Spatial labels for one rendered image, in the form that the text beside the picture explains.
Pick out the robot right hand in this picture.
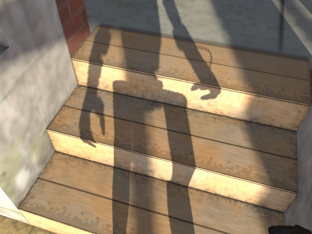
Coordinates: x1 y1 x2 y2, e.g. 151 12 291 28
268 224 312 234

